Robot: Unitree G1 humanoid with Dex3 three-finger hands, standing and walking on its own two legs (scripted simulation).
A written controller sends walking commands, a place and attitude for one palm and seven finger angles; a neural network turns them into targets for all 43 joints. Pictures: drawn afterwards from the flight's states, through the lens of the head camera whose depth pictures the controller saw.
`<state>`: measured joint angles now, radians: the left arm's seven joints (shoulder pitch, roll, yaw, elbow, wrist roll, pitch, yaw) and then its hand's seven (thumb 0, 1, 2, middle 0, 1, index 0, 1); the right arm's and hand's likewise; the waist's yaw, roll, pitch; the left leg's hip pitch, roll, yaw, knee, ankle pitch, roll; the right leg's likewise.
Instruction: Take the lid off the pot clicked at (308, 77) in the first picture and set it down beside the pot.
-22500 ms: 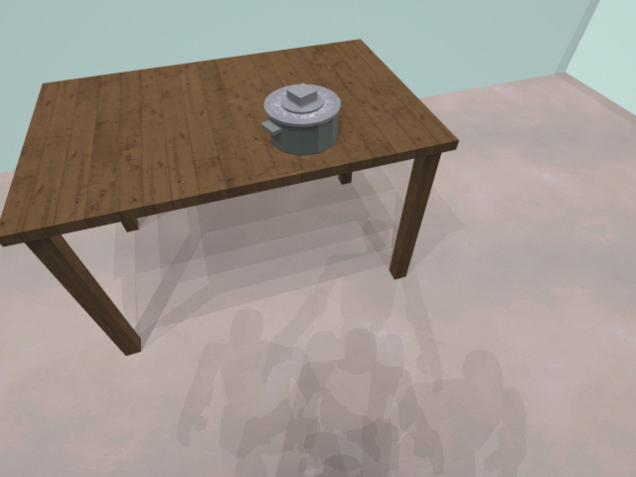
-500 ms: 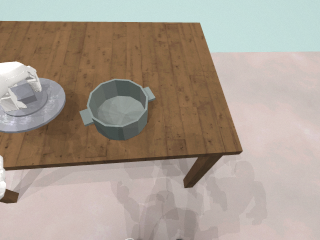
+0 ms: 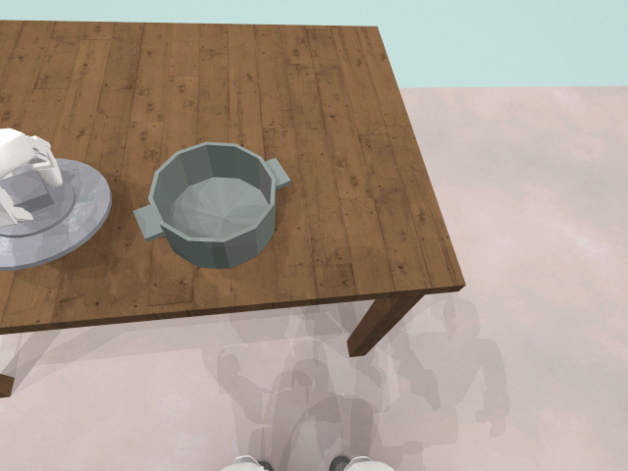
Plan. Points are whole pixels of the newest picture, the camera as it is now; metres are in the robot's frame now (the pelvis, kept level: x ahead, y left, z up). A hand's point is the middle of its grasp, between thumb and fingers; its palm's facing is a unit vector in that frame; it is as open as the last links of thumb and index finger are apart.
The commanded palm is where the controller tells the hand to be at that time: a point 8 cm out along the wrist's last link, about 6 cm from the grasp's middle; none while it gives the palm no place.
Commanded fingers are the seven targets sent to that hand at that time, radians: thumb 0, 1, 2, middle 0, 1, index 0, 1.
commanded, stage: lower the lid onto the table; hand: left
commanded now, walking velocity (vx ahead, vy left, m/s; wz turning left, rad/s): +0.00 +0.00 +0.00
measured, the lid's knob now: (22, 194) +0.47 +0.36 +0.02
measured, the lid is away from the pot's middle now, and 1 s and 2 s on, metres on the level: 0.24 0.25 0.26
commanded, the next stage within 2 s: open the fingers wide in 1.30 s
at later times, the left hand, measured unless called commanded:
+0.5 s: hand (15, 210) +0.45 +0.36 +0.01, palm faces -0.50 -0.11 -0.86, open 8.3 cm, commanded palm +0.51 +0.35 +0.07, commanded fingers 0.00 0.60 1.02 -0.67 -1.01 -0.68 -1.02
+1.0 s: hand (26, 222) +0.45 +0.36 -0.02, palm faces -0.48 -0.11 -0.87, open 8.3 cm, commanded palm +0.50 +0.35 +0.04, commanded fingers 0.00 0.60 1.02 -0.67 -1.01 -0.68 -1.02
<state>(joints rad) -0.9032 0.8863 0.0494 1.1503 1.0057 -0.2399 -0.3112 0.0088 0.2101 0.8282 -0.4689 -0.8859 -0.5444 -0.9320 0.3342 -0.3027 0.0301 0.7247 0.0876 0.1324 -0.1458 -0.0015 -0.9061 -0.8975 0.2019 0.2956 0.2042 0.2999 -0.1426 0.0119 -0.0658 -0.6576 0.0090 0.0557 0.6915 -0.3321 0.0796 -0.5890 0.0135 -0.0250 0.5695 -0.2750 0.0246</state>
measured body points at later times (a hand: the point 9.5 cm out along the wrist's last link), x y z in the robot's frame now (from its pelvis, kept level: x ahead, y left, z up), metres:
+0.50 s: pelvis +0.00 +0.01 -0.01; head +0.13 +0.05 +0.42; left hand +0.47 +0.36 +0.06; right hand -0.01 -0.28 -0.12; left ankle -0.01 +0.06 -0.72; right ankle -0.01 -0.15 -0.72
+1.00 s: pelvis -0.02 +0.02 -0.02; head +0.12 +0.06 +0.40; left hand +0.47 +0.36 +0.03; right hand -0.04 -0.27 -0.12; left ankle -0.01 +0.06 -0.72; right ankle -0.01 -0.15 -0.72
